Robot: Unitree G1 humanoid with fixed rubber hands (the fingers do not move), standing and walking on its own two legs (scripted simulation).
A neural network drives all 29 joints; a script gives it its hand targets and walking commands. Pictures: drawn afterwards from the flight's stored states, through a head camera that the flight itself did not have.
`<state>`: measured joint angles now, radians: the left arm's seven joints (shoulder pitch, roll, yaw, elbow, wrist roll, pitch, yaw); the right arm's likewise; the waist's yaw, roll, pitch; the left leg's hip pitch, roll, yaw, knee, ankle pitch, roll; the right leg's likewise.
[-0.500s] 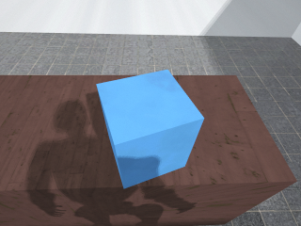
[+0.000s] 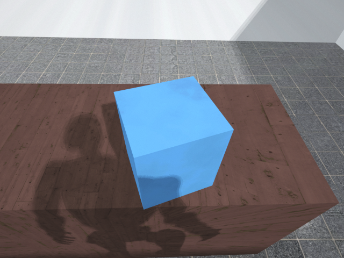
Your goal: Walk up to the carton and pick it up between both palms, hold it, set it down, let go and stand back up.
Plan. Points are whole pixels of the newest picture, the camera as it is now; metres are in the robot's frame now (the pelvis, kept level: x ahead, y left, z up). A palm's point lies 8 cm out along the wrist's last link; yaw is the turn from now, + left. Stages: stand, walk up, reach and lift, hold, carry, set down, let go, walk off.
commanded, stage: stand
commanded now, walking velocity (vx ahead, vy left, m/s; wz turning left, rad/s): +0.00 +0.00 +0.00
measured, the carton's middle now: (168, 143) +0.39 +0.01 +0.03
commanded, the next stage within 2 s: none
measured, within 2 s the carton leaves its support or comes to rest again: neither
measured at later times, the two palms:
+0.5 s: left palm out of the picture +0.03 +0.28 -0.13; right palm out of the picture +0.03 -0.27 -0.13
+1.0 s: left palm out of the picture +0.04 +0.28 -0.13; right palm out of the picture +0.03 -0.27 -0.13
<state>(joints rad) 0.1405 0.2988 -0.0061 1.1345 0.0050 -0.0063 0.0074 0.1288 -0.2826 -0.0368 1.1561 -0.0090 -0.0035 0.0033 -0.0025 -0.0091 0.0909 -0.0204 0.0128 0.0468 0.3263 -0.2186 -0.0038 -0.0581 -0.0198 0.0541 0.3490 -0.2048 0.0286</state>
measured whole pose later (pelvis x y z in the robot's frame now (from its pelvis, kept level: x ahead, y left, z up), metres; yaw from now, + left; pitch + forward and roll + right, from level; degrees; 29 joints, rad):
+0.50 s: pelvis -0.01 +0.00 +0.00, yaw +0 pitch -5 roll +0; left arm 0.14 0.30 -0.01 1.15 0.01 -0.01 0.00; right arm 0.13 -0.28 -0.03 1.17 -0.01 -0.01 0.01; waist 0.00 -0.01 0.10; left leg -0.04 0.01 0.04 0.34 -0.20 0.00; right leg -0.08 -0.02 0.05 0.35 -0.19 0.03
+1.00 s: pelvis -0.02 +0.00 +0.00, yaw +0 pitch -5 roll +0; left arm 0.12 0.29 -0.01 1.16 0.01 -0.01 0.00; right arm 0.12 -0.29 -0.03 1.18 -0.01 -0.01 0.01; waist 0.00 -0.01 0.10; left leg -0.06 0.01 0.05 0.34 -0.19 0.00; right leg -0.09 -0.03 0.05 0.35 -0.18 0.03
